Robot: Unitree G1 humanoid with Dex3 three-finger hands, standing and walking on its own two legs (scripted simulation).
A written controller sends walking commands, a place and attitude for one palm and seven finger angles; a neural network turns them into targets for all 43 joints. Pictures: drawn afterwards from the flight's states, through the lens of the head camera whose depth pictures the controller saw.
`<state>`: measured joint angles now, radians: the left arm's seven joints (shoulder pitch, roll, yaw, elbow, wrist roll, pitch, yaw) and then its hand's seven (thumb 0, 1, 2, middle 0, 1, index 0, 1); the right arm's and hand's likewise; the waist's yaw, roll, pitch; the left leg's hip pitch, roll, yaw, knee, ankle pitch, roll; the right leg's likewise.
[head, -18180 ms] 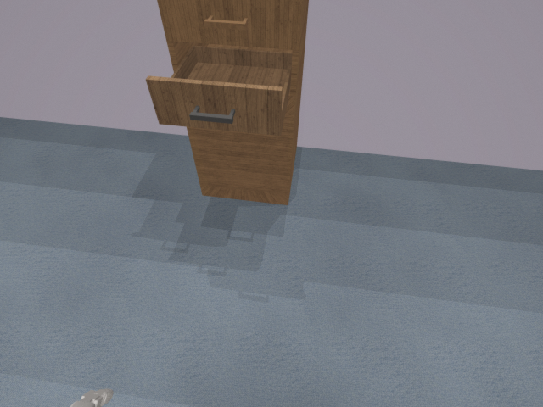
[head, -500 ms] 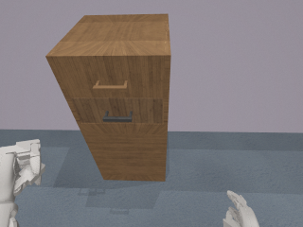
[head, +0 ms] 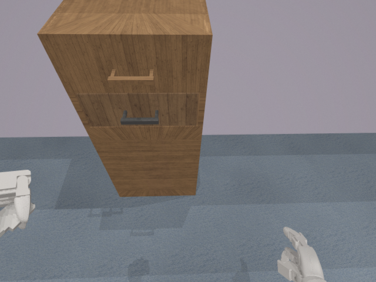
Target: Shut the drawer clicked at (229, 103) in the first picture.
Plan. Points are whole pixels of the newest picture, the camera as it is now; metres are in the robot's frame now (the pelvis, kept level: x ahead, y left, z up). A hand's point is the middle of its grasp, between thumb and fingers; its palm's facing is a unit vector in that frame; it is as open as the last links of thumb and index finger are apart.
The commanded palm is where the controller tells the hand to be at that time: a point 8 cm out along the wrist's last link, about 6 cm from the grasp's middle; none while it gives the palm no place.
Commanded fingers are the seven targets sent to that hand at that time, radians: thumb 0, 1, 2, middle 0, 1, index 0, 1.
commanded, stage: step back with the hand held close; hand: left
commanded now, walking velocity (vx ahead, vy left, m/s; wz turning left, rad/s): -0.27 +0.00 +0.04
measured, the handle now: (140, 117) +0.61 +0.20 -0.08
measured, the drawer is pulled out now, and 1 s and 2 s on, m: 0.00 0.00 0.00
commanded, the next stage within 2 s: stop stepping back and stand still in 1.00 s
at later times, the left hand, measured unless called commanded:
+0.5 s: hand out of the picture +0.09 +0.27 +0.16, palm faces +0.43 -0.73 -0.53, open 3.2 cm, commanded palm +0.02 +0.29 +0.18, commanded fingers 0.00 0.90 0.90 -1.40 -1.60 -1.40 -1.60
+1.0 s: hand out of the picture +0.03 +0.25 +0.18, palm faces +0.25 -0.88 -0.40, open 3.2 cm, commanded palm -0.04 +0.30 +0.18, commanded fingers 0.00 0.90 0.90 -1.40 -1.60 -1.40 -1.60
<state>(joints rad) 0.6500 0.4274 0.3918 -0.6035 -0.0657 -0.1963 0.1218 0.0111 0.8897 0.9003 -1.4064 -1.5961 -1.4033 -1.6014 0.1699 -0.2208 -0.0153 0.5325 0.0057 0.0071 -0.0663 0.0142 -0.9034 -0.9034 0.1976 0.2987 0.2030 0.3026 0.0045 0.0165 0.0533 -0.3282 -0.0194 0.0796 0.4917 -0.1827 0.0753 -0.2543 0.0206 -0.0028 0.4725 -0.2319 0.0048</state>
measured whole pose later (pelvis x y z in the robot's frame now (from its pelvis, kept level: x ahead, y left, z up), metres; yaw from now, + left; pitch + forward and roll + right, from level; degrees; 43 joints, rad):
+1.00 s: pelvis -0.18 +0.03 +0.01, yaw -3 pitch +6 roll -6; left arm 0.59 0.44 0.40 -0.71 -0.06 -0.29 0.11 0.01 0.89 0.90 -1.41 -1.60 -1.41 -1.60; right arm 0.15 -0.13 0.01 0.61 -0.05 -0.15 -0.02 0.01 -0.90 -0.90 0.20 0.30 0.21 0.30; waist 0.01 -0.02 0.00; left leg -0.48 0.09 0.11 0.26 0.09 0.08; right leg -0.21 0.07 -0.03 0.72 -0.57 -0.01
